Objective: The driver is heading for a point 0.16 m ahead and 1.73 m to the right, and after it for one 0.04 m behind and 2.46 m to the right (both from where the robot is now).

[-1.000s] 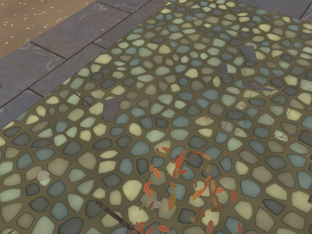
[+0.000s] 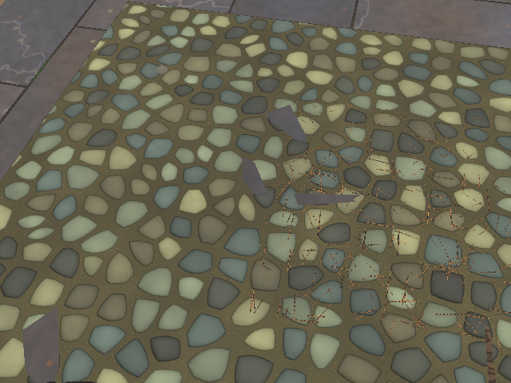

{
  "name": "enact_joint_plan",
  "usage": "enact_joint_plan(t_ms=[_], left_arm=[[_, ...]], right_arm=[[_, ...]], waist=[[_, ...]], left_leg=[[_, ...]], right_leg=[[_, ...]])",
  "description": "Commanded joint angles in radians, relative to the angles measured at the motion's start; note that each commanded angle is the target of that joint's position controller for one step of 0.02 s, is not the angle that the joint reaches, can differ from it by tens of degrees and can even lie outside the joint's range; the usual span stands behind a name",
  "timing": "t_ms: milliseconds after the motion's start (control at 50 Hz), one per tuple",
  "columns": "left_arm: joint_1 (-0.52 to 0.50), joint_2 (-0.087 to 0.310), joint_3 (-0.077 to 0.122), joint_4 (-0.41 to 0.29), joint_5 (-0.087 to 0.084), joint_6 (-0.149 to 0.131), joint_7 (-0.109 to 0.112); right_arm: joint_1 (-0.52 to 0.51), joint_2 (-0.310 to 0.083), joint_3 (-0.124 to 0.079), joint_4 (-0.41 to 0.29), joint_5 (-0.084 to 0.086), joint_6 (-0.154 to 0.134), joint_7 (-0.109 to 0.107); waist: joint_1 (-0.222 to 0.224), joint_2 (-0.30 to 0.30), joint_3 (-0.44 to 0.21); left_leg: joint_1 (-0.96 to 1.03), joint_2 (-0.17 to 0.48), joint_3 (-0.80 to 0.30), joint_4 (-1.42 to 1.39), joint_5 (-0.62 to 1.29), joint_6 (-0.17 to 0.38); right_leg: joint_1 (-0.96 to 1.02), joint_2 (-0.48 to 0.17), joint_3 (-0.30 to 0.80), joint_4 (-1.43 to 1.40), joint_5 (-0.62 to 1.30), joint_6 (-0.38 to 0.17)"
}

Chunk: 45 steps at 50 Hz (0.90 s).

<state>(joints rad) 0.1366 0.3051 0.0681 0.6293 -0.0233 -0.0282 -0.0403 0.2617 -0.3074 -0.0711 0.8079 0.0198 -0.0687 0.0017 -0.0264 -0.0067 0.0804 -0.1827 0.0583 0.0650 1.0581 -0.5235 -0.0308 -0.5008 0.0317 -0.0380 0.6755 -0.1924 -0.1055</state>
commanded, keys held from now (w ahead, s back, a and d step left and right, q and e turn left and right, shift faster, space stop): w+e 1.00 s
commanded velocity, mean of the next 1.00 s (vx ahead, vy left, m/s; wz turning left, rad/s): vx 0.50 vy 0.00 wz -0.59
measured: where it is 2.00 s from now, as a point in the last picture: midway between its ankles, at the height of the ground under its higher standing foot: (421, 216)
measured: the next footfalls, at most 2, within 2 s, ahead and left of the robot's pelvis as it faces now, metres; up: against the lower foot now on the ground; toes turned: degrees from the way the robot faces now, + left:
left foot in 0.42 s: +0.44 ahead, +0.10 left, +0.00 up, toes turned -19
right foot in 0.94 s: +0.59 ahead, -0.27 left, +0.00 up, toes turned -36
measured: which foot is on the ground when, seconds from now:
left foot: up 0.00-0.40, down 0.42-0.96, up 0.98-1.00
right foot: down 0.00-0.44, up 0.46-0.92, down 0.94-1.00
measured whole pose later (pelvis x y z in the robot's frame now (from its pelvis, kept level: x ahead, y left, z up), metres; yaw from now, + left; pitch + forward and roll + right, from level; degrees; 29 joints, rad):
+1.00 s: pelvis +0.52 -0.13 +0.00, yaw -36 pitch +1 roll +1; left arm 0.10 0.31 0.07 0.57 -0.02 -0.02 -0.04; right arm 0.29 -0.32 -0.06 0.83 0.01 -0.06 0.00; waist -0.05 0.00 0.08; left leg -0.15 0.07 0.07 0.99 -0.50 -0.03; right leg -0.51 0.03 -0.03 0.66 -0.18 -0.10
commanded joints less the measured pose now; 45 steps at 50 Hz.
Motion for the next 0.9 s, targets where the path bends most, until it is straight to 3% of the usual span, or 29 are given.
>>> enact_joint_plan(t_ms=[20,40,60,80,140,240,300,360,400,420,440,460,480,500,520,540,560,620,680,780,840,880,900], left_arm=[[0.222,0.174,0.053,-0.021,0.004,-0.034,0.005],[0.155,0.143,0.044,-0.03,0.007,-0.034,0.008],[0.116,0.118,0.034,-0.048,0.019,-0.035,0.013],[0.102,0.117,0.032,-0.055,0.024,-0.036,0.017],[0.131,0.142,0.039,-0.037,0.014,-0.041,0.035],[0.196,0.16,0.044,-0.001,0.004,-0.027,0.057],[0.239,0.162,0.047,0.024,-0.003,-0.02,0.059],[0.244,0.151,0.047,0.035,-0.004,-0.009,0.064],[0.217,0.14,0.045,0.03,-0.001,-0.002,0.064],[0.208,0.102,0.031,0.02,0.004,-0.003,0.061],[0.219,0.045,0.009,-0.001,0.023,-0.005,0.059],[0.361,0.007,-0.004,-0.028,-0.012,-0.013,0.059],[0.342,0.117,0.013,0.005,-0.022,-0.012,0.063],[0.23,0.164,0.028,-0.006,-0.014,-0.007,0.061],[0.178,0.154,0.028,-0.016,-0.004,-0.004,0.062],[0.142,0.14,0.031,-0.029,0.005,-0.005,0.058],[0.148,0.12,0.03,-0.034,-0.001,-0.003,0.05],[0.132,0.065,0.018,-0.05,-0.007,0.011,0.043],[0.08,0.049,0.009,-0.072,0.0,0.011,0.037],[-0.059,0.025,-0.005,-0.1,0.0,-0.007,0.005],[-0.119,0.033,-0.002,-0.131,-0.004,-0.006,-0.012],[-0.099,0.064,0.013,-0.14,0.002,-0.001,-0.017],[-0.046,0.089,0.027,-0.132,0.006,0.004,-0.016]], right_arm=[[-0.1,-0.124,-0.009,-0.151,0.017,-0.074,0.007],[-0.098,-0.123,-0.012,-0.14,-0.011,-0.076,-0.002],[-0.08,-0.131,-0.018,-0.133,-0.022,-0.067,-0.002],[-0.069,-0.129,-0.02,-0.131,-0.026,-0.055,0.0],[-0.096,-0.087,-0.008,-0.135,-0.038,-0.03,-0.003],[-0.281,-0.045,0.013,-0.177,-0.028,-0.034,0.01],[-0.343,-0.063,0.01,-0.198,-0.015,-0.046,0.023],[-0.331,-0.096,-0.005,-0.2,-0.012,-0.059,0.031],[-0.228,-0.119,-0.022,-0.175,-0.012,-0.069,0.026],[-0.121,-0.15,-0.038,-0.155,-0.023,-0.075,0.02],[0.037,-0.206,-0.052,-0.144,-0.035,-0.073,0.01],[0.097,-0.258,-0.066,-0.106,-0.04,-0.059,0.019],[0.063,-0.154,-0.043,-0.126,-0.015,-0.054,0.023],[0.024,-0.102,-0.029,-0.134,-0.013,-0.046,0.017],[-0.019,-0.091,-0.022,-0.137,-0.023,-0.039,0.014],[-0.042,-0.073,-0.017,-0.127,-0.028,-0.036,0.012],[-0.05,-0.066,-0.012,-0.121,-0.035,-0.038,0.008],[-0.046,-0.076,-0.018,-0.093,-0.023,-0.048,0.006],[-0.038,-0.115,-0.03,-0.069,-0.024,-0.047,0.003],[-0.012,-0.149,-0.033,-0.039,-0.015,-0.029,-0.003],[0.024,-0.179,-0.041,-0.017,0.0,-0.013,-0.003],[0.021,-0.208,-0.05,-0.015,0.011,-0.001,-0.007],[0.019,-0.225,-0.056,-0.017,0.016,0.006,-0.011]], waist=[[0.108,-0.037,-0.217],[0.066,-0.006,-0.166],[0.033,-0.023,-0.151],[0.017,-0.034,-0.147],[0.015,-0.019,-0.118],[0.083,-0.066,-0.074],[0.106,-0.078,-0.063],[0.089,-0.104,-0.066],[0.031,-0.132,-0.096],[-0.023,-0.115,-0.179],[-0.079,0.006,-0.334],[-0.004,0.367,-0.424],[-0.028,0.234,-0.333],[-0.054,0.142,-0.212],[-0.038,0.073,-0.145],[-0.025,0.068,-0.093],[-0.003,0.098,-0.084],[0.008,0.11,-0.062],[0.001,0.081,-0.054],[-0.049,0.062,-0.022],[-0.056,0.067,-0.001],[-0.021,0.089,-0.028],[0.018,0.106,-0.069]], left_leg=[[-0.628,0.006,-0.154,0.247,0.105,0.045],[-0.561,0.038,-0.154,0.158,0.161,0.04],[-0.489,0.057,-0.162,0.113,0.2,0.037],[-0.452,0.058,-0.158,0.081,0.221,0.026],[-0.438,0.041,-0.128,-0.052,0.297,-0.021],[-0.373,-0.028,-0.116,-0.419,0.591,-0.045],[-0.339,-0.052,-0.132,-0.514,0.616,-0.03],[-0.308,-0.061,-0.154,-0.574,0.522,0.001],[-0.171,-0.07,-0.128,-0.618,0.472,0.04],[0.015,-0.025,-0.152,-0.624,0.478,0.079],[0.289,0.154,-0.332,-0.6,0.417,0.141],[0.556,0.349,-0.811,-0.711,0.166,0.293],[0.502,0.347,-0.836,-0.754,-0.033,0.267],[0.382,0.305,-0.667,-0.765,0.01,0.225],[0.265,0.265,-0.544,-0.78,0.147,0.206],[0.181,0.231,-0.457,-0.8,0.256,0.204],[0.125,0.207,-0.385,-0.823,0.318,0.196],[0.077,0.197,-0.256,-0.882,0.419,0.218],[0.104,0.208,-0.161,-0.904,0.535,0.233],[0.137,0.176,0.013,-0.9,0.613,0.188],[0.213,0.207,0.054,-0.873,0.68,0.168],[0.261,0.216,0.091,-0.777,0.95,0.149],[0.273,0.214,0.111,-0.677,1.117,0.138]], right_leg=[[0.664,-0.302,0.631,-0.392,-0.095,-0.225],[0.533,-0.262,0.531,-0.388,0.03,-0.198],[0.448,-0.232,0.469,-0.405,0.129,-0.188],[0.402,-0.22,0.446,-0.423,0.186,-0.191],[0.315,-0.187,0.354,-0.445,0.309,-0.194],[0.265,-0.117,0.292,-0.43,0.182,-0.12],[0.301,-0.142,0.355,-0.392,0.124,-0.107],[0.384,-0.172,0.441,-0.311,0.118,-0.091],[0.387,-0.156,0.459,-0.228,0.191,-0.065],[0.345,-0.102,0.418,-0.086,0.227,-0.032],[0.207,-0.033,0.329,0.199,0.044,0.009],[-0.152,0.082,0.229,0.496,-0.416,0.069],[-0.262,-0.004,0.252,0.612,-0.374,0.084],[-0.285,-0.035,0.221,0.631,-0.279,0.092],[-0.253,-0.069,0.191,0.613,-0.21,0.099],[-0.238,-0.096,0.188,0.569,-0.166,0.101],[-0.193,-0.121,0.183,0.543,-0.139,0.1],[-0.195,-0.146,0.148,0.469,-0.114,0.109],[-0.239,-0.158,0.137,0.354,-0.011,0.123],[-0.168,-0.132,0.054,0.078,0.206,0.103],[-0.151,-0.114,0.017,-0.011,0.164,0.071],[-0.075,-0.065,-0.027,-0.04,0.067,0.032],[0.009,-0.027,-0.055,-0.044,0.016,0.008]])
